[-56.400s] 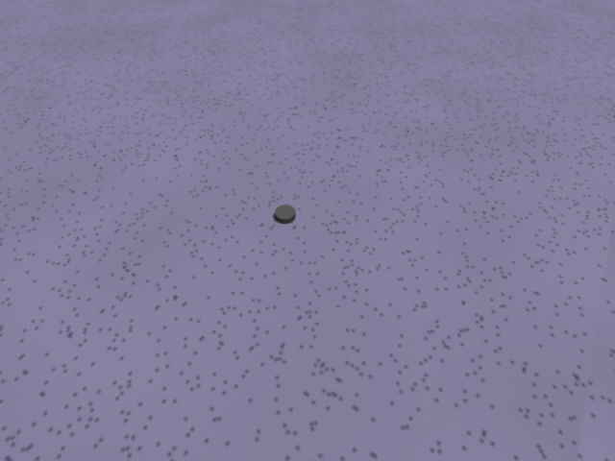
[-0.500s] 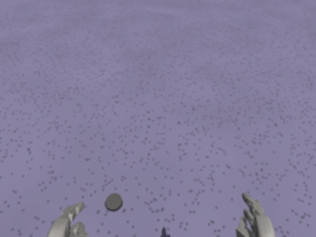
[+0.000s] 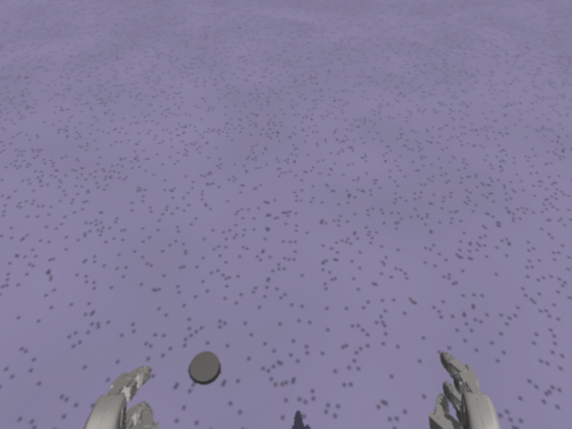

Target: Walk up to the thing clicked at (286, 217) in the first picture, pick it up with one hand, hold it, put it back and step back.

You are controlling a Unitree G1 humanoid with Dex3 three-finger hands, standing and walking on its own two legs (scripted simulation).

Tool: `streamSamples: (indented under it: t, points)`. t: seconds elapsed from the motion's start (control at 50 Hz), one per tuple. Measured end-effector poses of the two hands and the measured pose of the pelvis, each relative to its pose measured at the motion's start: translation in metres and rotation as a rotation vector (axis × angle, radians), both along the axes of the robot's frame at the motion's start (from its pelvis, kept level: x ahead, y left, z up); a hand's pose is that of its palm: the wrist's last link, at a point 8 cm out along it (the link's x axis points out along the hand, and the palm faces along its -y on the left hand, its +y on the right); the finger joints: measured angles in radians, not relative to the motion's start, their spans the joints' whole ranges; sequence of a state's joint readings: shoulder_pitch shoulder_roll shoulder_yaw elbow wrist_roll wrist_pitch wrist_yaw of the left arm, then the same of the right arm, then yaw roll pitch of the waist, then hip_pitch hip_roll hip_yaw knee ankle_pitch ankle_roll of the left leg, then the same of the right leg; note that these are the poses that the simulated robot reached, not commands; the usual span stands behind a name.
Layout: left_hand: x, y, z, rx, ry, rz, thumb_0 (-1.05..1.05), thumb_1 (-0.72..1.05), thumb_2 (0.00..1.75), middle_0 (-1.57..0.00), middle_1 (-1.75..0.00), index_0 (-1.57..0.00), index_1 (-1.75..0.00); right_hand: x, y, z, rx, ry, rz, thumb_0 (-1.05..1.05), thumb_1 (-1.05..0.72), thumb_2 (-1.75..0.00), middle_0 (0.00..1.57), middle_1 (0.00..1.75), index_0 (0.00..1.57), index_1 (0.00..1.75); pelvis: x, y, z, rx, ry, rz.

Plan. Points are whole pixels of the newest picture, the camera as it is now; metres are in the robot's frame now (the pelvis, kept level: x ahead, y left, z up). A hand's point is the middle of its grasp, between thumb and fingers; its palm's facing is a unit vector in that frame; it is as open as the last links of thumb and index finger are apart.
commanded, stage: home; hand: left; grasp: from above
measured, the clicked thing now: (205, 367) +0.45 +0.25 -0.70
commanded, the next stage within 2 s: stand in 0.46 s
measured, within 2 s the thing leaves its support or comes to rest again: neither
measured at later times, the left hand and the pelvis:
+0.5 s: hand out of the picture +0.16 +0.18 -0.05, palm faces +0.05 -0.98 -0.19, open 7.4 cm; pelvis +0.00 +0.00 +0.00, yaw +0 degrees
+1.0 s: hand out of the picture +0.05 +0.25 -0.11, palm faces +0.06 -0.94 -0.32, open 7.4 cm; pelvis -0.01 +0.01 +0.05, yaw +1 degrees
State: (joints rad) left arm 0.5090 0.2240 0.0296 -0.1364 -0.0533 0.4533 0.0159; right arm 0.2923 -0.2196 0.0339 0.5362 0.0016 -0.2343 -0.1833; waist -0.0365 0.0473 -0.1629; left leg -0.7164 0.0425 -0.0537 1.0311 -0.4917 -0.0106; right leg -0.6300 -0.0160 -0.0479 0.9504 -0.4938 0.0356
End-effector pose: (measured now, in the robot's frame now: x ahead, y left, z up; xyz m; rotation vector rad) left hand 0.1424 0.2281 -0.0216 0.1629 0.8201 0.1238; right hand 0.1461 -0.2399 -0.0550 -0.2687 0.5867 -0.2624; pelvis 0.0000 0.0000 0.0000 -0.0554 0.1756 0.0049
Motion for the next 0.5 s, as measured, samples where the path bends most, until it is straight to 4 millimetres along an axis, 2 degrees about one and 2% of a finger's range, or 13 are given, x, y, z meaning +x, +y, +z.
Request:
streamSamples:
  t: [0.5]
  points:
    - [-0.0014,-0.0016,0.0006,-0.001,-0.002,0.002,0.02,0.91,0.89,-0.2,-0.3,-0.2,-0.3,-0.002,-0.0013,-0.0004,0.007,0.006,0.0,0.01,-0.9,-0.89,0.2,0.3,0.2,0.3,-0.0019,-0.0014,-0.0002,0.001,-0.001,0.001]
